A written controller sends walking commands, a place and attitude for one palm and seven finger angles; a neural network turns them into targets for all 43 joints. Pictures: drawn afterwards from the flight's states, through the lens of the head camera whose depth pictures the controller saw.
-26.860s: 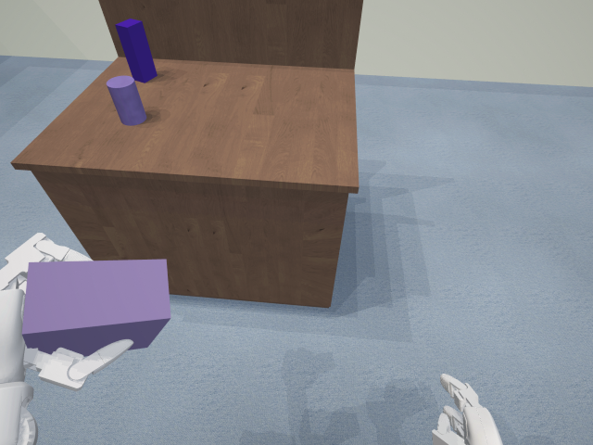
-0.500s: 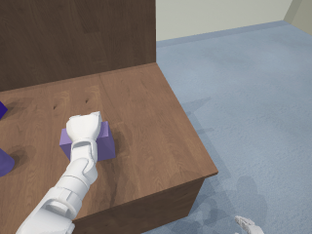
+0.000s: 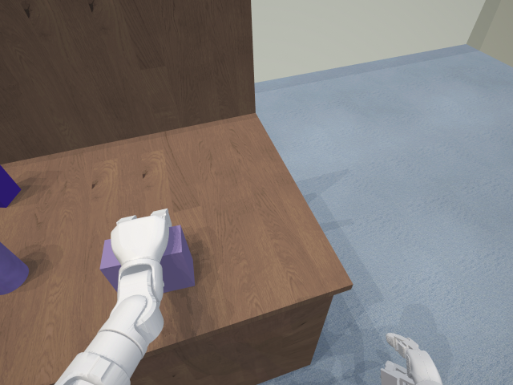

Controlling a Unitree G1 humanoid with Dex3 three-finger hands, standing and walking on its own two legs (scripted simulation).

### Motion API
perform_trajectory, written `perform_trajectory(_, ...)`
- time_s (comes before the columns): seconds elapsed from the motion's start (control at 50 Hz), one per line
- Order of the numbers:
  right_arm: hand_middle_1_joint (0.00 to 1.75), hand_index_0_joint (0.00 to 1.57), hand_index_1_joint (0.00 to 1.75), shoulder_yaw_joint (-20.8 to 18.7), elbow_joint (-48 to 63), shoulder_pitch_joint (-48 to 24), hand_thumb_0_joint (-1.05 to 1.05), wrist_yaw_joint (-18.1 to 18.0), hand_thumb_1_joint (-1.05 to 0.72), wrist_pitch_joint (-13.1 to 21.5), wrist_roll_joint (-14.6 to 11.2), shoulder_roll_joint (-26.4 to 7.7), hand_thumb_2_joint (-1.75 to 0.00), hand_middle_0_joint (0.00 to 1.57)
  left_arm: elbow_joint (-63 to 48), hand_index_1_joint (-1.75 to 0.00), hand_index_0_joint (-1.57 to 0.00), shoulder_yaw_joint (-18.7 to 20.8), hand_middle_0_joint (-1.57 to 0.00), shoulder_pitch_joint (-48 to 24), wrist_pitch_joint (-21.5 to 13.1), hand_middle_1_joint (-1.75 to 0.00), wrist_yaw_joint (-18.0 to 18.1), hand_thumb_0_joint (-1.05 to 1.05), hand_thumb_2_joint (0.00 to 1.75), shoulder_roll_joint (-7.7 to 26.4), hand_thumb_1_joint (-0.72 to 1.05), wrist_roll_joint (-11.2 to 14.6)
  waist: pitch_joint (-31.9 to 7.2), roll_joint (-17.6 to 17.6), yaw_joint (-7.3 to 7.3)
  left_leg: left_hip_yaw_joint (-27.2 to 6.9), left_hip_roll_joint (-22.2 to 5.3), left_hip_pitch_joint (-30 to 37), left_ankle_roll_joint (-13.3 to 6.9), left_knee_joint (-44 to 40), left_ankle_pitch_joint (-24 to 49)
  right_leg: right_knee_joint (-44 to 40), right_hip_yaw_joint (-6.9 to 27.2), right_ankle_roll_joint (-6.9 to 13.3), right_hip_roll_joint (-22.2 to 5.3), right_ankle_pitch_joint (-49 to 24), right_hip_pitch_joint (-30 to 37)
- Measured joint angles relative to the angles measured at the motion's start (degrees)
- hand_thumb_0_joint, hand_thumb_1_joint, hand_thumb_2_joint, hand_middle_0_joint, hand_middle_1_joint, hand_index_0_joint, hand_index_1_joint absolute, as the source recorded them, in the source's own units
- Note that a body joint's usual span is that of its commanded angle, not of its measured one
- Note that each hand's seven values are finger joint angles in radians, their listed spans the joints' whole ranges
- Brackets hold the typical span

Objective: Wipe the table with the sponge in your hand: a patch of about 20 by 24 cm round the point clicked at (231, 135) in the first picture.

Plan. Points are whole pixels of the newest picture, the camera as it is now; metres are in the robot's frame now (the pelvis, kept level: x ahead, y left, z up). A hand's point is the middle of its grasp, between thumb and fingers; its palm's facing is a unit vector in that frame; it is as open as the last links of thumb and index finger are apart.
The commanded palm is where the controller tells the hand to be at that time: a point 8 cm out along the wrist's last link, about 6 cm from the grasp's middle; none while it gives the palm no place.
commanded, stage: wipe back along the middle lane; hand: left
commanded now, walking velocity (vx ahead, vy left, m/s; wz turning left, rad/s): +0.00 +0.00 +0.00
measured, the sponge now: (154, 269) +0.31 +0.23 -0.03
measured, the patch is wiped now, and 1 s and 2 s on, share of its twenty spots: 0.70 0.80 0.85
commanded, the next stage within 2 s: slide across to the third lane in 0.24 s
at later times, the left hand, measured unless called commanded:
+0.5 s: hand (153, 274) +0.28 +0.21 +0.01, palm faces -0.03 -0.05 -1.00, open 10.3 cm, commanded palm +0.25 +0.19 +0.05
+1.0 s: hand (176, 267) +0.30 +0.18 +0.01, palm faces -0.06 -0.03 -1.00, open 10.3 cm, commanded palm +0.27 +0.14 +0.06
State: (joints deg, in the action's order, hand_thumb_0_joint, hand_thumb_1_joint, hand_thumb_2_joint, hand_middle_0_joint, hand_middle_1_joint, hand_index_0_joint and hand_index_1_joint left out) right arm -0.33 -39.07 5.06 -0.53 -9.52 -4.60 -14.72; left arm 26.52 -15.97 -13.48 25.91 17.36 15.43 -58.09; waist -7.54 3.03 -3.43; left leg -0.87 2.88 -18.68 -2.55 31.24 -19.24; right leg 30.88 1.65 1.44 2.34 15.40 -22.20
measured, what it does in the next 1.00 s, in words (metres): stands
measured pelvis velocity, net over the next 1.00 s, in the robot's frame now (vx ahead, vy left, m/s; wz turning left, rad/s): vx -0.02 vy -0.01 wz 0.03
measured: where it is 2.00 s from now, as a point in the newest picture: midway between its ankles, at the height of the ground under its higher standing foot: outside the picture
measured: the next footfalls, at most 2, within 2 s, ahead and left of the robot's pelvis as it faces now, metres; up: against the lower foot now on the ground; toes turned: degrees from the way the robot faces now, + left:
none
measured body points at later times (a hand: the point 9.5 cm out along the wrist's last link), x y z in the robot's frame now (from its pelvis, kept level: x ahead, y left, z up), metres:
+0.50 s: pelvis -0.01 -0.01 +0.00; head -0.02 -0.03 +0.45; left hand +0.28 +0.21 +0.07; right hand +0.20 -0.23 -0.10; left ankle -0.04 +0.09 -0.73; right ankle +0.00 -0.11 -0.73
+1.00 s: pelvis -0.02 -0.01 +0.00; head -0.03 -0.04 +0.45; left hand +0.30 +0.17 +0.07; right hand +0.20 -0.21 -0.11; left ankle -0.04 +0.09 -0.73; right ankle +0.00 -0.11 -0.73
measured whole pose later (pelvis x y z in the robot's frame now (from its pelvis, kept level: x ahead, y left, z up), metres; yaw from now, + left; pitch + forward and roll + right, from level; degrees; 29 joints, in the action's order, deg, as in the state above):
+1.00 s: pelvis -0.02 -0.01 +0.00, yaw +2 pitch +4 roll +0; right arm -0.2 -41.5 2.2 0.1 -9.1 -5.0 -12.8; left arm 30.8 -25.4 -19.0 27.4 16.1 10.1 -56.3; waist -6.2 4.0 -5.7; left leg -2.4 3.7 -17.7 -2.0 31.7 -17.7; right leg 32.3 0.1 1.9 1.4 15.0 -21.1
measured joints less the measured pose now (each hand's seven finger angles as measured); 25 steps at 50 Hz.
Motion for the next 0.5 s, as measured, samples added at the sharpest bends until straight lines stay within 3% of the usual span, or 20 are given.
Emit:
perform_trajectory(0.32, 0.3, 0.2, 0.3, 0.63, 0.8, -1.6, 0.01, 0.13, -0.9, 0.32, -0.22, 0.53, -0.9, 0.2, -6.66, -1.43, -0.66, -0.79, -0.63, 6.69, 0.49, -1.4, -0.33, 0.0, 1.06, -0.12, -0.49, -0.05, 0.6, 0.17, -0.54, 0.56, -0.32, 1.87, 0.4, -0.58, 0.51, 0.28, 0.54, 0.43, 0.36, -0.34, 1.27)
perform_trajectory(0.5, 0.3, 0.2, 0.3, 0.36, 0.12, -1.91, 0.01, -0.31, -0.9, 0.28, -0.09, 0.47, -0.9, 0.2, -6.14, -1.41, -0.67, -1.63, -0.64, 5.31, 1.9, -1.39, -1.53, 0.0, 1.06, -0.72, -0.5, 0.44, 1.26, 0.23, -0.76, 0.32, -0.19, 2.12, 0.41, -0.61, 0.94, 0.26, 0.29, 0.48, 0.2, -0.64, 1.61)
